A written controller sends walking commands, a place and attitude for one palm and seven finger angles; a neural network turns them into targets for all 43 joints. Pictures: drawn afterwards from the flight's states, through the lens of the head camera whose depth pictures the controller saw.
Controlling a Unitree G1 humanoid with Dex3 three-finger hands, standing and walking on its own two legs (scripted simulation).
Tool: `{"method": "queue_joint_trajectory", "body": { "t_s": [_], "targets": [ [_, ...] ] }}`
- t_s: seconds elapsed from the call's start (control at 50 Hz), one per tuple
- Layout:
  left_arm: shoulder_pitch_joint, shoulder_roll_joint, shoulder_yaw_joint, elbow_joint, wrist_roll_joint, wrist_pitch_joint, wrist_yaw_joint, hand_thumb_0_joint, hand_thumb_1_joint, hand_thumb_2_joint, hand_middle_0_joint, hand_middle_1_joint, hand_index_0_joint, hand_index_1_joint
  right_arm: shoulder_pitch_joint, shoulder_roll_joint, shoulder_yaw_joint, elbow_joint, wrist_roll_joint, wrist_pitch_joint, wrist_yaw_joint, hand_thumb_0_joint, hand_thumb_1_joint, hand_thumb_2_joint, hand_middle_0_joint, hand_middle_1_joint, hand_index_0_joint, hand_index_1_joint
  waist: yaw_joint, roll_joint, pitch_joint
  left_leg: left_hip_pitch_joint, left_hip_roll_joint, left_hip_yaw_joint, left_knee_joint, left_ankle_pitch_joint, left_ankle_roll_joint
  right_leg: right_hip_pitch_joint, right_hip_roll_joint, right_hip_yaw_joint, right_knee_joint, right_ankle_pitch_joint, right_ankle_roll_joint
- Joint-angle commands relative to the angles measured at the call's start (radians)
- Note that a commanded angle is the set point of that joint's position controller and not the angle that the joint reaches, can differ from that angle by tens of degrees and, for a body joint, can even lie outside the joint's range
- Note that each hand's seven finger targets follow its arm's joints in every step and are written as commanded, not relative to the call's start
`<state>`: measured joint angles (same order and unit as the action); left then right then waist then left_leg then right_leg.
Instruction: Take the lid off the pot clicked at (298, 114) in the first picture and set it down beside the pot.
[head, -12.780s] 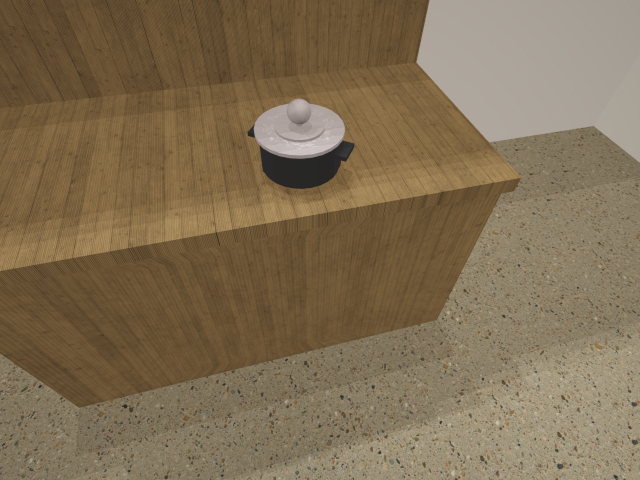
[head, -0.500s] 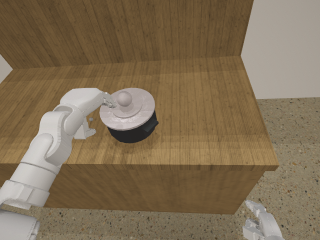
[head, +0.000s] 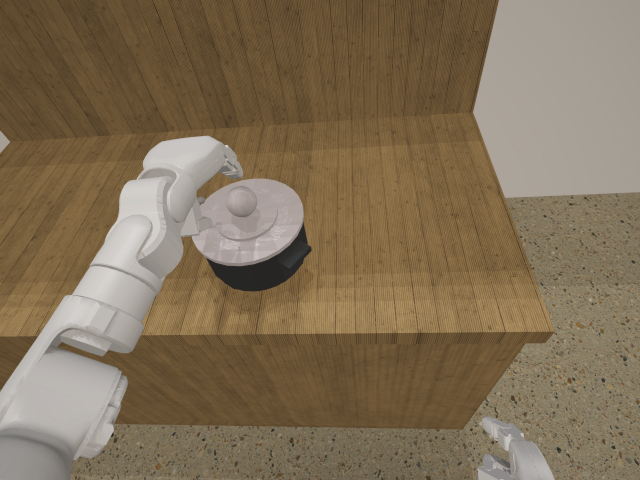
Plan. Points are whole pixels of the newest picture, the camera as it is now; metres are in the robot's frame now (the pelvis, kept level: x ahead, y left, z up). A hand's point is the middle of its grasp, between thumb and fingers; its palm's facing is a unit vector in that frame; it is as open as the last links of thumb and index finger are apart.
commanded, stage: move the open hand above the knob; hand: left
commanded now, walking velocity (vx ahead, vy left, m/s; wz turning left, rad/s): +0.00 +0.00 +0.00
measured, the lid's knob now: (241, 201) +0.51 +0.15 +0.05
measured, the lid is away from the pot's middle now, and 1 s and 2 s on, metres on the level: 0.00 0.00 0.00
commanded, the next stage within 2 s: lower the open fingers around the knob in 1.06 s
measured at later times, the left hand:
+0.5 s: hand (235, 169) +0.48 +0.13 +0.14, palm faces -0.29 -0.04 -0.96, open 10.5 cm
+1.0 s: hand (214, 176) +0.47 +0.15 +0.14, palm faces -0.29 -0.04 -0.96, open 10.5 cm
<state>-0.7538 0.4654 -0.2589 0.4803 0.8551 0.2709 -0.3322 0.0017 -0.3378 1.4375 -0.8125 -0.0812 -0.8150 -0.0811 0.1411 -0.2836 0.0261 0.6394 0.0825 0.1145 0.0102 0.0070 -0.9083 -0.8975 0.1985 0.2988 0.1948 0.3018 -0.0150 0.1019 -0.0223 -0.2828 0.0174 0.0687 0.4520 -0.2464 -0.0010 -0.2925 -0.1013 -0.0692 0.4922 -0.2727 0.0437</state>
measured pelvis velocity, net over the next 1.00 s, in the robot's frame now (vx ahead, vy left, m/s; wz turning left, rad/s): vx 0.00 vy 0.01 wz -0.03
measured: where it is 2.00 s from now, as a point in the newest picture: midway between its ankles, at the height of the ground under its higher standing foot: outside the picture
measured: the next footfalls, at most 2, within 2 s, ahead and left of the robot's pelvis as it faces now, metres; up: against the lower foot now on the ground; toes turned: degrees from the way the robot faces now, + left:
none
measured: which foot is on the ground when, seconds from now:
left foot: down 0.00-1.00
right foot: down 0.00-1.00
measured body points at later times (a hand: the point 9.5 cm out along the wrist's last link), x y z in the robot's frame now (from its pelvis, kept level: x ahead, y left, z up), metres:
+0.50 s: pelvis +0.00 +0.00 +0.00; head +0.05 -0.04 +0.45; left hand +0.49 +0.13 +0.19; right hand +0.08 -0.27 -0.14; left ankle -0.01 +0.12 -0.74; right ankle -0.02 -0.14 -0.74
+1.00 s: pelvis +0.00 +0.01 +0.00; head +0.04 -0.03 +0.45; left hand +0.48 +0.15 +0.19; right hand +0.11 -0.26 -0.13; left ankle -0.01 +0.12 -0.74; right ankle -0.02 -0.14 -0.74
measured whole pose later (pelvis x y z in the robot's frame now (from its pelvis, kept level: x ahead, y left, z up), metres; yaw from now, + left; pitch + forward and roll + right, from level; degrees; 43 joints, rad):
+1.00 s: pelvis +0.00 +0.01 +0.00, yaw -2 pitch +7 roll +1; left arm -0.97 0.45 -0.26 0.79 0.89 0.21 -0.34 0.00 -0.34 1.44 -0.81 -0.08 -0.81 -0.08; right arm 0.20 -0.28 0.01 0.67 0.07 0.10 -0.02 0.01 -0.91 -0.90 0.20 0.30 0.20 0.30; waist -0.05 0.07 -0.05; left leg -0.32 0.02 0.10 0.45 -0.25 0.01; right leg -0.33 -0.09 -0.04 0.47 -0.25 0.05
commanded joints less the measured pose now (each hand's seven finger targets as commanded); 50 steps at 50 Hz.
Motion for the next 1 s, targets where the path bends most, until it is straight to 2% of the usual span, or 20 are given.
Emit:
{"method": "queue_joint_trajectory", "body": {
  "t_s": [0.0,0.04,0.1,0.18,0.24,0.26,0.3,0.32,0.36,0.4,0.48,0.5,0.54,0.6,0.66,0.72,0.78,0.82,0.92,0.98],
  "targets": [
    [-0.522,0.213,0.107,-0.165,0.027,-0.006,0.018,0.000,-0.348,1.440,-0.805,-0.081,-0.805,-0.081,-0.072,-0.119,-0.050,-0.140,-0.006,-0.037,-0.018,0.000,-0.900,-0.900,0.200,0.300,0.200,0.300,-0.025,-0.129,-0.385,0.174,-0.047,-0.036,0.002,0.337,0.056,0.109,0.082,-0.007,-0.019,0.392,-0.063],
    [-0.615,0.252,0.122,-0.157,0.033,-0.022,0.014,0.000,-0.348,1.440,-0.805,-0.081,-0.805,-0.081,-0.049,-0.117,-0.048,-0.128,-0.009,-0.043,-0.031,0.000,-0.900,-0.900,0.200,0.300,0.200,0.300,-0.033,-0.114,-0.412,0.190,-0.049,-0.037,-0.003,0.329,0.060,0.117,0.081,-0.005,-0.019,0.393,-0.061],
    [-0.627,0.299,0.172,-0.088,0.033,-0.046,0.021,0.000,-0.348,1.440,-0.805,-0.081,-0.805,-0.081,-0.014,-0.120,-0.048,-0.112,-0.013,-0.051,-0.045,0.000,-0.900,-0.900,0.200,0.300,0.200,0.300,-0.032,-0.142,-0.429,0.187,-0.047,-0.039,0.003,0.356,0.064,0.138,0.082,-0.001,-0.021,0.427,-0.061],
    [-0.590,0.207,0.109,0.112,0.037,-0.045,0.028,0.000,-0.348,1.440,-0.805,-0.081,-0.805,-0.081,0.015,-0.120,-0.046,-0.084,-0.005,-0.042,-0.046,0.000,-0.900,-0.900,0.200,0.300,0.200,0.300,-0.041,-0.170,-0.336,0.134,-0.042,-0.025,-0.009,0.322,0.058,0.084,0.083,-0.011,-0.021,0.405,-0.058],
    [-0.631,0.146,0.058,0.114,0.038,-0.044,0.026,0.000,-0.348,1.440,-0.805,-0.081,-0.805,-0.081,0.014,-0.122,-0.055,-0.089,-0.008,-0.036,-0.037,0.000,-0.900,-0.900,0.200,0.300,0.200,0.300,-0.048,-0.144,-0.350,0.146,-0.041,-0.022,-0.006,0.321,0.057,0.066,0.083,-0.008,-0.021,0.395,-0.061],
    [-0.691,0.139,0.047,0.061,0.038,-0.051,0.025,0.000,-0.348,1.440,-0.805,-0.081,-0.805,-0.081,0.021,-0.122,-0.059,-0.087,-0.012,-0.037,-0.037,0.000,-0.900,-0.900,0.200,0.300,0.200,0.300,-0.054,-0.119,-0.392,0.171,-0.042,-0.022,-0.003,0.337,0.059,0.074,0.082,-0.003,-0.021,0.411,-0.061],
    [-0.734,0.231,0.120,0.043,0.045,-0.064,0.032,0.000,-0.348,1.440,-0.805,-0.081,-0.805,-0.081,0.036,-0.129,-0.064,-0.086,-0.019,-0.045,-0.044,0.000,-0.900,-0.900,0.200,0.300,0.200,0.300,-0.051,-0.111,-0.446,0.183,-0.042,-0.026,0.007,0.363,0.065,0.110,0.082,0.008,-0.023,0.444,-0.064],
    [-0.775,0.226,0.107,0.036,0.049,-0.071,0.034,0.000,-0.348,1.440,-0.805,-0.081,-0.805,-0.081,0.042,-0.124,-0.061,-0.084,-0.018,-0.048,-0.047,0.000,-0.900,-0.900,0.200,0.300,0.200,0.300,-0.057,-0.095,-0.469,0.196,-0.045,-0.026,0.003,0.357,0.065,0.112,0.084,0.010,-0.022,0.441,-0.062],
    [-0.765,0.215,0.106,0.137,0.054,-0.067,0.042,0.000,-0.348,1.440,-0.805,-0.081,-0.805,-0.081,0.066,-0.124,-0.062,-0.060,-0.016,-0.049,-0.054,0.000,-0.900,-0.900,0.200,0.300,0.200,0.300,-0.064,-0.132,-0.418,0.172,-0.041,-0.023,-0.001,0.332,0.067,0.083,0.087,0.004,-0.028,0.420,-0.060],
    [-0.742,0.264,0.159,0.166,0.056,-0.072,0.054,0.000,-0.348,1.440,-0.805,-0.081,-0.805,-0.081,0.076,-0.135,-0.061,-0.056,-0.017,-0.048,-0.053,0.000,-0.900,-0.900,0.200,0.300,0.200,0.300,-0.047,-0.150,-0.423,0.142,-0.038,-0.025,-0.009,0.345,0.065,0.112,0.085,0.004,-0.026,0.438,-0.063],
    [-0.725,0.202,0.111,0.187,0.066,-0.068,0.066,0.000,-0.348,1.440,-0.805,-0.081,-0.805,-0.081,0.073,-0.126,-0.061,-0.059,-0.018,-0.050,-0.046,0.000,-0.900,-0.900,0.200,0.300,0.200,0.300,-0.045,-0.126,-0.430,0.152,-0.034,-0.015,-0.012,0.365,0.064,0.102,0.084,0.004,-0.020,0.451,-0.061],
    [-0.713,0.240,0.152,0.172,0.065,-0.072,0.069,0.000,-0.348,1.440,-0.805,-0.081,-0.805,-0.081,0.077,-0.129,-0.066,-0.062,-0.020,-0.051,-0.044,0.000,-0.900,-0.900,0.200,0.300,0.200,0.300,-0.036,-0.139,-0.448,0.150,-0.031,-0.021,-0.006,0.395,0.067,0.124,0.082,0.008,-0.021,0.473,-0.064],
    [-0.683,0.246,0.157,0.148,0.069,-0.070,0.071,0.000,-0.348,1.440,-0.805,-0.081,-0.805,-0.081,0.065,-0.127,-0.066,-0.079,-0.021,-0.052,-0.040,0.000,-0.900,-0.900,0.200,0.300,0.200,0.300,-0.029,-0.135,-0.482,0.172,-0.032,-0.017,-0.002,0.424,0.070,0.141,0.082,0.012,-0.015,0.494,-0.061],
    [-0.675,0.177,0.105,0.168,0.058,-0.057,0.061,0.000,-0.348,1.440,-0.805,-0.081,-0.805,-0.081,0.065,-0.126,-0.068,-0.072,-0.017,-0.048,-0.035,0.000,-0.900,-0.900,0.200,0.300,0.200,0.300,-0.046,-0.155,-0.424,0.152,-0.029,-0.016,-0.005,0.407,0.068,0.098,0.085,0.003,-0.028,0.471,-0.060],
    [-0.745,0.215,0.117,0.136,0.057,-0.051,0.061,0.000,-0.348,1.440,-0.805,-0.081,-0.805,-0.081,0.064,-0.130,-0.066,-0.068,-0.014,-0.046,-0.038,0.000,-0.900,-0.900,0.200,0.300,0.200,0.300,-0.052,-0.146,-0.416,0.165,-0.029,-0.012,-0.011,0.361,0.070,0.085,0.087,0.006,-0.031,0.441,-0.058],
    [-0.763,0.290,0.174,0.075,0.059,-0.072,0.062,0.000,-0.348,1.440,-0.805,-0.081,-0.805,-0.081,0.064,-0.127,-0.067,-0.076,-0.019,-0.060,-0.050,0.000,-0.900,-0.900,0.200,0.300,0.200,0.300,-0.042,-0.133,-0.496,0.199,-0.034,-0.018,-0.001,0.401,0.076,0.132,0.085,0.015,-0.025,0.476,-0.058],
    [-0.724,0.202,0.102,0.148,0.068,-0.063,0.057,0.000,-0.348,1.440,-0.805,-0.081,-0.805,-0.081,0.063,-0.119,-0.063,-0.065,-0.014,-0.056,-0.049,0.000,-0.900,-0.900,0.200,0.300,0.200,0.300,-0.053,-0.139,-0.425,0.184,-0.028,-0.017,-0.004,0.394,0.071,0.076,0.087,0.005,-0.030,0.445,-0.059],
    [-0.693,0.210,0.115,0.209,0.061,-0.055,0.054,0.000,-0.348,1.440,-0.805,-0.081,-0.805,-0.081,0.065,-0.127,-0.062,-0.057,-0.012,-0.049,-0.047,0.000,-0.900,-0.900,0.200,0.300,0.200,0.300,-0.051,-0.162,-0.385,0.158,-0.027,-0.011,-0.009,0.359,0.066,0.068,0.088,0.002,-0.034,0.424,-0.058],
    [-0.749,0.178,0.076,0.092,0.050,-0.073,0.037,0.000,-0.348,1.440,-0.805,-0.081,-0.805,-0.081,0.040,-0.116,-0.061,-0.083,-0.015,-0.053,-0.046,0.000,-0.900,-0.900,0.200,0.300,0.200,0.300,-0.054,-0.096,-0.454,0.215,-0.030,-0.018,0.000,0.397,0.068,0.073,0.084,0.011,-0.031,0.433,-0.062],
    [-0.756,0.150,0.051,0.101,0.054,-0.072,0.034,0.000,-0.348,1.440,-0.805,-0.081,-0.805,-0.081,0.039,-0.114,-0.060,-0.077,-0.012,-0.049,-0.045,0.000,-0.900,-0.900,0.200,0.300,0.200,0.300,-0.065,-0.104,-0.418,0.218,-0.025,-0.027,0.000,0.399,0.063,0.035,0.087,0.001,-0.032,0.406,-0.063]
  ]
}}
